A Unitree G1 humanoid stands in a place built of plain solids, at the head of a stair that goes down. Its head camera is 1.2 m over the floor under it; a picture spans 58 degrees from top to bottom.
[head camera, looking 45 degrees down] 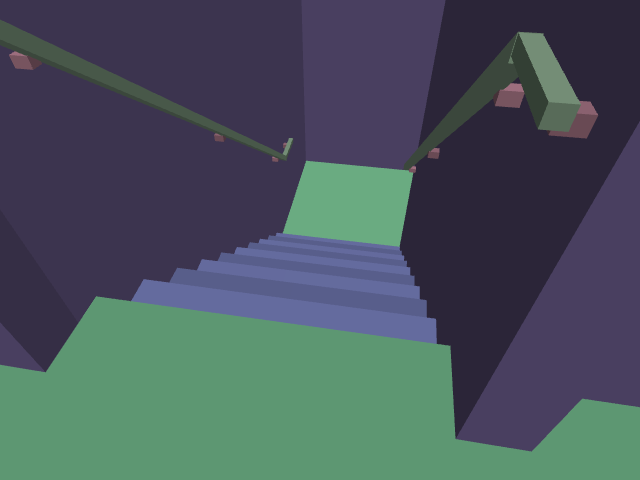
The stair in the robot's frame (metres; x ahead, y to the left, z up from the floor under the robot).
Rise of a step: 0.20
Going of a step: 0.24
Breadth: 1.20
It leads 9 degrees to the right of straight ahead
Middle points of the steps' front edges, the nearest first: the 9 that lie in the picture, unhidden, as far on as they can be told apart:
0.83 0.18 0.00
1.06 0.14 -0.19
1.30 0.11 -0.39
1.54 0.07 -0.59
1.77 0.03 -0.78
2.01 -0.01 -0.98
2.25 -0.05 -1.17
2.48 -0.09 -1.36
2.72 -0.13 -1.56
